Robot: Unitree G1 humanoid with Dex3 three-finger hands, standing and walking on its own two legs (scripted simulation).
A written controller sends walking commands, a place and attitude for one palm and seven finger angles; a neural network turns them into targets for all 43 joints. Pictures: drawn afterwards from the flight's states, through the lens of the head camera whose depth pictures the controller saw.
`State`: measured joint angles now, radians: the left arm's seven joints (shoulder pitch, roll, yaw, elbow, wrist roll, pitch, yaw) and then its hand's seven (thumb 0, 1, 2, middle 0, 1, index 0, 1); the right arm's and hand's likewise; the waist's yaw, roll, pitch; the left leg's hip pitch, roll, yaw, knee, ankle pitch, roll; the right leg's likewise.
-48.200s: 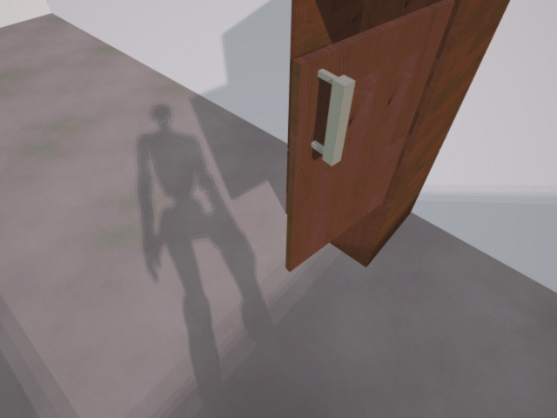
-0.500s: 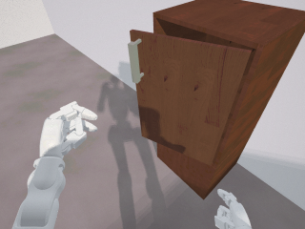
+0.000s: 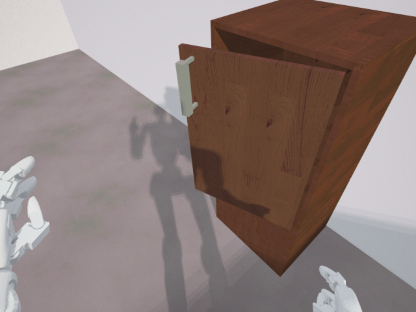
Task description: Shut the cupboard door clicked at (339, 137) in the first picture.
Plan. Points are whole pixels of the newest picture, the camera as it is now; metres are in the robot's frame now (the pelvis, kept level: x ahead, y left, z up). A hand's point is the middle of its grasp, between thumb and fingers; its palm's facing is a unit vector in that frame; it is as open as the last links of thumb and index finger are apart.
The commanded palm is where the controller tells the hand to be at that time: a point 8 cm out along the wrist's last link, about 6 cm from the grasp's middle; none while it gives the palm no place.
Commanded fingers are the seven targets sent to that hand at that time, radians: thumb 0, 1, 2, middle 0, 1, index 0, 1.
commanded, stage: draw the hand back to the body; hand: left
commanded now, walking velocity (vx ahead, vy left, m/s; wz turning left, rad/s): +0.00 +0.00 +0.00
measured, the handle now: (189, 86) +0.64 +0.14 +0.14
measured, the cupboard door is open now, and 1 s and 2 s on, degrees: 19 19 19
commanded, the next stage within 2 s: step back with the hand held close in 0.22 s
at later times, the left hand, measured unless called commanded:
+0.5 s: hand (61, 214) +0.21 +0.26 +0.15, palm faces +0.40 -0.79 -0.46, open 7.4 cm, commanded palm +0.15 +0.30 +0.17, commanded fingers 0.00 0.90 0.90 -0.20 -0.30 -0.20 -0.30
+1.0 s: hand (9, 263) +0.13 +0.29 +0.15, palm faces +0.43 -0.77 -0.46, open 7.4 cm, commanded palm +0.07 +0.32 +0.17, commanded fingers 0.00 0.90 0.90 -0.20 -0.30 -0.20 -0.30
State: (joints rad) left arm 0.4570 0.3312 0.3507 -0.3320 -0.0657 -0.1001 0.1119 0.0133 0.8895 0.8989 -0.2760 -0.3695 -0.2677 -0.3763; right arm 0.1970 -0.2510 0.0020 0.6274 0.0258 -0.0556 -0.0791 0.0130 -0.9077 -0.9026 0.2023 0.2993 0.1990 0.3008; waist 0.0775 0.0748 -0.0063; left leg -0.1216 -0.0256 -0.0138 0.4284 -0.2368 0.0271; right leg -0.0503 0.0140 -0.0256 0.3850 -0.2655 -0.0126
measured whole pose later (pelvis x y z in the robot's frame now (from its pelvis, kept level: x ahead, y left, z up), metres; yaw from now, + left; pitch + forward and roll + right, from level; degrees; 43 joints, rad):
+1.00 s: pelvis -0.07 +0.02 -0.02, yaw +0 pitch -1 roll -2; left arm 0.53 0.42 0.42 -0.47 -0.03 -0.19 0.15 0.01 0.88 0.90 -0.22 -0.30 -0.21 -0.31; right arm 0.23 -0.22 0.01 0.54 0.02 0.01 -0.10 0.01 -0.90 -0.90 0.21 0.30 0.20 0.30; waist 0.01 0.01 0.00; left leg -0.39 -0.03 0.00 0.60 -0.20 0.06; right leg -0.33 0.01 -0.01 0.57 -0.23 0.02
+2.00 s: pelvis -0.27 +0.02 +0.00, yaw -1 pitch -1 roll -1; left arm 0.52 0.40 0.41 -0.42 -0.03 -0.16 0.18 0.01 0.89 0.90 -0.21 -0.30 -0.21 -0.31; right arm 0.29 -0.22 0.01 0.62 0.02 -0.08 -0.11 0.01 -0.91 -0.90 0.20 0.30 0.20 0.30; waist -0.02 -0.04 -0.06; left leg -0.32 -0.02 -0.01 0.49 -0.19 0.04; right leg -0.21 0.04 0.02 0.49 -0.31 0.00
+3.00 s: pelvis -0.31 +0.03 -0.01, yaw +0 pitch -1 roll +0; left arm 0.52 0.40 0.39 -0.49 -0.03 -0.20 0.17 0.01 0.88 0.90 -0.22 -0.30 -0.21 -0.31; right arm 0.20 -0.21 -0.01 0.62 0.01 -0.08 -0.08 0.01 -0.91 -0.90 0.20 0.30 0.20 0.30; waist 0.00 -0.04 0.02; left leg -0.29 0.02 0.07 0.55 -0.24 0.02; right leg -0.16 0.01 -0.05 0.53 -0.36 -0.03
